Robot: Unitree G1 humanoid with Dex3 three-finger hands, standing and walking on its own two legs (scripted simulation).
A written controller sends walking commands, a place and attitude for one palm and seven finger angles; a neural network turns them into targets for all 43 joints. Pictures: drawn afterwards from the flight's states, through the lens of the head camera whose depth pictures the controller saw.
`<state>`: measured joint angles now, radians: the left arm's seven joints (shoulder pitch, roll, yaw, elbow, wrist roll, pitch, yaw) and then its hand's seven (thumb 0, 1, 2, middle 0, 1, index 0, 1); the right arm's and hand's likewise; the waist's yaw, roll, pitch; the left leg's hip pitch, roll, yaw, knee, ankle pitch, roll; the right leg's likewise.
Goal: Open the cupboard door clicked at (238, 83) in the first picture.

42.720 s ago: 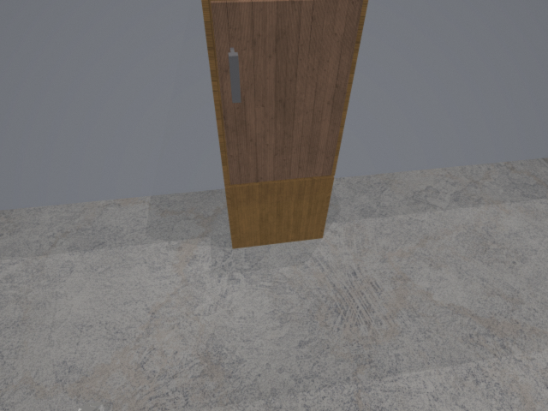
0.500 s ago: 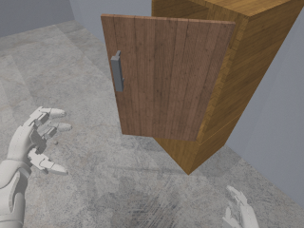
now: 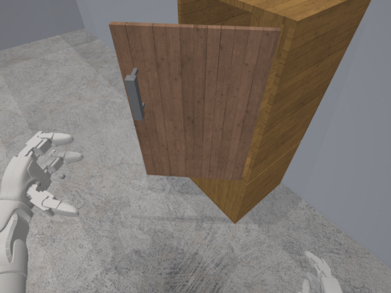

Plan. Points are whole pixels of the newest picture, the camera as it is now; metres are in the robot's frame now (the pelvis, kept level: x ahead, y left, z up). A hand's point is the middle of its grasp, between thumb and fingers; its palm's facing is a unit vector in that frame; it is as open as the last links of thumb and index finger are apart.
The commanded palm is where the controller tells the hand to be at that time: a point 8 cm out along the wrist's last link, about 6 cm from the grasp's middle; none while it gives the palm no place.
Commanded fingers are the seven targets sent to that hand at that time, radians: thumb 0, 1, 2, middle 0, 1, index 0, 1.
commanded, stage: raise the hand with hooked fingers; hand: left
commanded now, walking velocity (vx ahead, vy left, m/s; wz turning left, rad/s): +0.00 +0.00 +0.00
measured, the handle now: (137, 94) +0.58 +0.20 +0.09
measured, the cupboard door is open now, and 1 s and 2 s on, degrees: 46 46 46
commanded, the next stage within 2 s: move the hooked fingers beside the handle in 0.12 s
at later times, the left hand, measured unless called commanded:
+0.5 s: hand (74, 157) +0.34 +0.27 +0.11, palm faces +0.02 -1.00 -0.01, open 14.0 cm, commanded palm +0.31 +0.32 +0.11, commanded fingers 0.00 -0.50 0.30 -0.30 -1.20 -0.30 -1.20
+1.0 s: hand (90, 133) +0.41 +0.27 +0.11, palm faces +0.01 -1.00 +0.01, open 14.0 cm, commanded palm +0.38 +0.32 +0.10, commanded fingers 0.00 -0.50 0.30 -0.30 -1.20 -0.30 -1.20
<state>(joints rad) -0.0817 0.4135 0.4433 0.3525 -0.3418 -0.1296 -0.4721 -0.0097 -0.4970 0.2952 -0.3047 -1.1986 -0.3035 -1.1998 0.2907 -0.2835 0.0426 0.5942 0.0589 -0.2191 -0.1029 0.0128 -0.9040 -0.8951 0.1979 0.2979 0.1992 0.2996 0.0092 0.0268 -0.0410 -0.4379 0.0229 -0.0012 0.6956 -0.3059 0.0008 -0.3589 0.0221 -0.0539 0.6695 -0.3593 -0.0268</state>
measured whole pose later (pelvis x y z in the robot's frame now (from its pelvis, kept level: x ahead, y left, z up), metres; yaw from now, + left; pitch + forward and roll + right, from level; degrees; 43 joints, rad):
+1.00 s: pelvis +0.01 +0.01 -0.01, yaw -1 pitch +8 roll -1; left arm -0.52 0.49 0.41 0.80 -0.24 -0.18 -0.43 -0.01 -0.50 0.30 -0.30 -1.20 -0.30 -1.20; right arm 0.34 -0.28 0.04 0.62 0.05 -0.11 -0.08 0.01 -0.90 -0.89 0.20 0.30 0.20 0.30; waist -0.05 0.01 -0.06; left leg -0.56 0.02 0.01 0.75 -0.33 0.02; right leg -0.47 0.02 -0.04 0.70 -0.38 -0.01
